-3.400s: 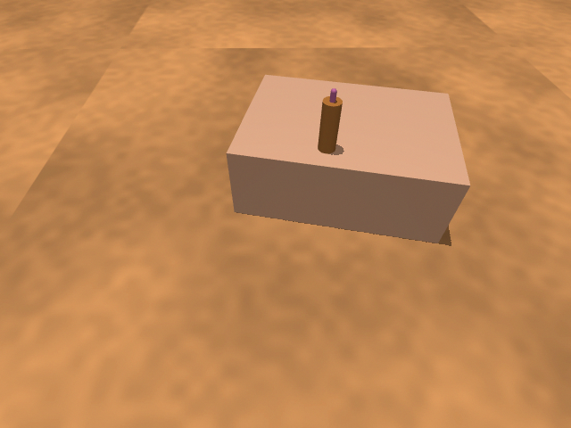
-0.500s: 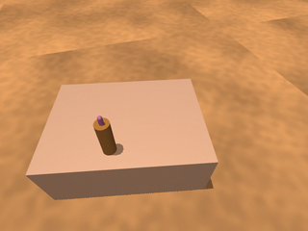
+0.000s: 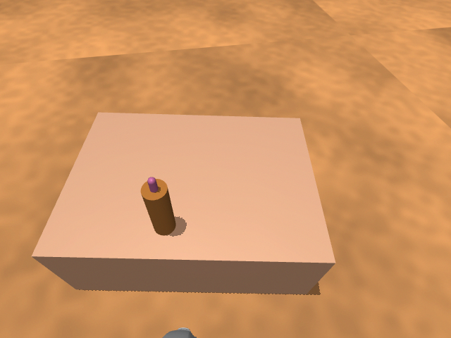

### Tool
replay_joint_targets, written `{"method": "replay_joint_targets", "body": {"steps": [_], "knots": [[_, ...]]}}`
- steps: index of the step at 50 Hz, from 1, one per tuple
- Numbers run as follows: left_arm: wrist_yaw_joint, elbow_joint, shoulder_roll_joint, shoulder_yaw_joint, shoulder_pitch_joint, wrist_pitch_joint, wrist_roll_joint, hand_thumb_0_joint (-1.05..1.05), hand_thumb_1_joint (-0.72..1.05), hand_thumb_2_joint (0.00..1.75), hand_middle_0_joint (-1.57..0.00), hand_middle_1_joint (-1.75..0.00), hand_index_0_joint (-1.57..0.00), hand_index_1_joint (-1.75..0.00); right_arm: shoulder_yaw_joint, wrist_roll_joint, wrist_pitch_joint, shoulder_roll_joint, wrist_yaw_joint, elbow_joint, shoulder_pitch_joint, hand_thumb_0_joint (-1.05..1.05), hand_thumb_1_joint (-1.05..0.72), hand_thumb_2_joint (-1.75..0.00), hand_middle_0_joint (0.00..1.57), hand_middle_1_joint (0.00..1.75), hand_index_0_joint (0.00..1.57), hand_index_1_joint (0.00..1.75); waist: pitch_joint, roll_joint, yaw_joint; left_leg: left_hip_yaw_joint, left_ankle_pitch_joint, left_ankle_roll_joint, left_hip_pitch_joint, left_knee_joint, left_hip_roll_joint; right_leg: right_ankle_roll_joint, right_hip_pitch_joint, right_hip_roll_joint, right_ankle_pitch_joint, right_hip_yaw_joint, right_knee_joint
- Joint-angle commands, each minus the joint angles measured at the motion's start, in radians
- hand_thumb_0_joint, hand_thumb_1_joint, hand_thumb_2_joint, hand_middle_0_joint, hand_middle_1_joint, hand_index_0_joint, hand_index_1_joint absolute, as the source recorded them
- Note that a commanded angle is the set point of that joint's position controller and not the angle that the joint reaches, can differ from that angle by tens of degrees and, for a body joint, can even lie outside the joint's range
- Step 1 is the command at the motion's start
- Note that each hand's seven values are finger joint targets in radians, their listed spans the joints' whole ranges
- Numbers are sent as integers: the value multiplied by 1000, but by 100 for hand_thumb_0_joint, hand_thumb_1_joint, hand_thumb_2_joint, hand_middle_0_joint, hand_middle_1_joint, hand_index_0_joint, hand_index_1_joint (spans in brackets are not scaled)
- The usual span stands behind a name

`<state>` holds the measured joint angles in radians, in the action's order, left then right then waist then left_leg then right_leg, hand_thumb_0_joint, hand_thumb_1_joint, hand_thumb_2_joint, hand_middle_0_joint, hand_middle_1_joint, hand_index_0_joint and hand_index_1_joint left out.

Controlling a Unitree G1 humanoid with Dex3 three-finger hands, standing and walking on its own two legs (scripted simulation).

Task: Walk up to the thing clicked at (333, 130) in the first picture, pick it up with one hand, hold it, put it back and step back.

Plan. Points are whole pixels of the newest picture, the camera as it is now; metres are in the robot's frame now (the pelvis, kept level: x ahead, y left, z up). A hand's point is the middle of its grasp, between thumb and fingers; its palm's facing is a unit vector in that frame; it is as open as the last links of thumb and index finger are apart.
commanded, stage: walk up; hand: left
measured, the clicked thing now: (158, 205) +0.52 +0.23 -0.26
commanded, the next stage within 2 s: stand in 1.20 s
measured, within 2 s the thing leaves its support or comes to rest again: neither
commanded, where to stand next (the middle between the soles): +0.08 +0.02 m, yaw +0 degrees
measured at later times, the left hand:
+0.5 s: hand out of the picture +0.10 +0.27 -0.12, palm faces +0.00 -0.93 -0.38, open 7.4 cm
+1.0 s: hand out of the picture +0.12 +0.26 -0.13, palm faces -0.02 -0.94 -0.34, open 7.4 cm
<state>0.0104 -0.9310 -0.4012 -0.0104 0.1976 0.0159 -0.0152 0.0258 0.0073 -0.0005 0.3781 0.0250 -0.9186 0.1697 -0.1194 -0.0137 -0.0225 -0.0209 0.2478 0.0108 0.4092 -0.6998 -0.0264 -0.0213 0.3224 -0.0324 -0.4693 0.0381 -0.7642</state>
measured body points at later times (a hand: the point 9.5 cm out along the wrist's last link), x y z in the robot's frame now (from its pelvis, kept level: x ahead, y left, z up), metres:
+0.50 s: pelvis +0.02 +0.00 +0.03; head +0.04 +0.00 +0.48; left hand +0.10 +0.32 -0.10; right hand +0.14 -0.29 -0.10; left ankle +0.08 +0.12 -0.71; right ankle +0.01 -0.13 -0.71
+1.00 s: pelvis +0.03 +0.01 +0.03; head +0.05 +0.02 +0.48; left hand +0.12 +0.31 -0.10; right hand +0.11 -0.29 -0.10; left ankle +0.08 +0.12 -0.71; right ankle +0.01 -0.13 -0.71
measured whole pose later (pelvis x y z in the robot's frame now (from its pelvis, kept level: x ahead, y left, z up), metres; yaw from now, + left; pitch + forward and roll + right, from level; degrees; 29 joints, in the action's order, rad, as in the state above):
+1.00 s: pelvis +0.03 +0.01 +0.03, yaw +0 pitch -2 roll -1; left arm -0.01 -1.15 -0.36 -0.01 0.07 0.01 0.01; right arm 0.01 0.00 0.01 0.34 0.02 -1.16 0.07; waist -0.05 0.00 0.01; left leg -0.02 0.12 0.01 0.20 -0.35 -0.01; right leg 0.03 0.09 -0.04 -0.21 0.04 -0.33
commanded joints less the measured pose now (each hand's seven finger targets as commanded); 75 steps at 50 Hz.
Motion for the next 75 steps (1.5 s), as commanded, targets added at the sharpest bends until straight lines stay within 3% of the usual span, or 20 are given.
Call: {"method": "replay_joint_targets", "body": {"steps": [1,3,4,6,11,16,22,32,34,37,40,43,47,57,63,70,73,75], "knots": [[14,-32,-200,-54,105,26,12,0,90,90,-20,-30,-20,-30,49,-9,-14,232,-21,60,-101,0,-90,-90,20,30,20,30,164,176,-32,208,9,99,-29,215,-148,-21,-106,-30,141,-55,203],[12,-20,-243,-60,5,32,25,0,90,90,-20,-30,-20,-30,39,-12,-8,214,-17,36,-77,0,-90,-90,20,30,20,30,145,85,14,171,109,55,-60,205,-92,-45,-38,-101,106,-163,275],[10,-23,-243,-56,-27,33,24,0,90,90,-20,-30,-20,-30,40,-12,-10,217,-16,18,-79,0,-90,-90,20,30,20,30,135,75,25,163,102,53,-119,206,-89,-49,7,-110,121,-164,277],[9,-47,-218,-44,-52,38,17,0,90,90,-20,-30,-20,-30,34,-10,-15,212,-14,-7,-104,0,-90,-90,20,30,20,30,122,76,19,172,18,57,-138,214,-100,-33,2,-88,171,-132,293],[6,-90,-205,-38,-81,41,13,0,90,90,-20,-30,-20,-30,24,-14,-23,210,-14,-57,-135,0,-90,-90,20,30,20,30,171,42,16,141,-163,55,-208,226,-103,-17,-78,-87,321,-104,314],[3,-115,-194,-31,-124,36,14,0,90,90,-20,-30,-20,-30,20,-13,-18,198,-13,-94,-168,0,-90,-90,20,30,20,30,157,12,20,138,-116,43,-226,291,-103,-9,-99,-97,286,-109,384],[1,-145,-186,-29,-145,33,16,0,90,90,-20,-30,-20,-30,17,-12,-19,191,-13,-136,-188,0,-90,-90,20,30,20,30,173,8,13,120,-202,28,-271,329,-100,-1,-160,-111,346,-100,437],[-3,-162,-180,-32,-169,22,21,0,90,90,-20,-30,-20,-30,21,-5,-18,194,-15,-172,-185,0,-90,-90,20,30,20,30,140,29,18,131,-71,14,-251,412,-100,0,-180,-108,276,-86,491],[-2,-165,-179,-35,-171,22,23,0,90,90,-20,-30,-20,-30,21,-3,-20,189,-15,-174,-178,0,-90,-90,20,30,20,30,152,26,19,133,-85,15,-243,417,-103,0,-201,-104,294,-81,489],[-1,-169,-175,-36,-170,25,22,0,90,90,-20,-30,-20,-30,20,-5,-22,185,-15,-178,-173,0,-90,-90,20,30,20,30,174,24,18,118,-210,14,-273,389,-101,6,-217,-109,356,-80,495],[-1,-164,-174,-39,-181,22,19,0,90,90,-20,-30,-20,-30,20,-5,-22,181,-18,-180,-157,0,-90,-90,20,30,20,30,175,30,23,110,-240,12,-274,388,-100,7,-228,-112,380,-77,490],[0,-164,-174,-38,-178,17,21,0,90,90,-20,-30,-20,-30,25,-2,-19,189,-20,-176,-165,0,-90,-90,20,30,20,30,172,38,24,114,-199,16,-272,396,-103,7,-214,-109,361,-76,485],[-3,-168,-162,-35,-172,13,24,0,90,90,-20,-30,-20,-30,27,0,-18,191,-20,-174,-163,0,-90,-90,20,30,20,30,143,50,25,143,-71,16,-227,442,-109,5,-214,-95,295,-68,483],[0,-167,-166,-37,-166,18,25,0,90,90,-20,-30,-20,-30,29,-2,-19,185,-21,-168,-156,0,-90,-90,20,30,20,30,175,30,28,118,-212,15,-285,399,-101,10,-217,-109,375,-69,490],[-3,-171,-152,-29,-141,14,27,0,90,90,-20,-30,-20,-30,22,0,-29,186,-24,-171,-159,0,-90,-90,20,30,20,30,150,22,29,129,-175,9,-306,417,-112,10,-180,-111,291,-81,515],[-2,-165,-170,-36,-132,18,27,0,90,90,-20,-30,-20,-30,16,0,-33,177,-27,-171,-146,0,-90,-90,20,30,20,30,165,17,31,115,-265,12,-316,402,-114,12,-214,-119,357,-85,516],[-4,-166,-164,-36,-119,15,29,0,90,90,-20,-30,-20,-30,15,-1,-33,181,-30,-171,-150,0,-90,-90,20,30,20,30,160,28,26,114,-239,8,-319,408,-112,10,-215,-117,356,-84,518],[-3,-163,-164,-36,-122,15,28,0,90,90,-20,-30,-20,-30,12,0,-37,176,-29,-169,-147,0,-90,-90,20,30,20,30,167,25,27,113,-318,8,-321,403,-119,11,-227,-117,393,-81,504]]}}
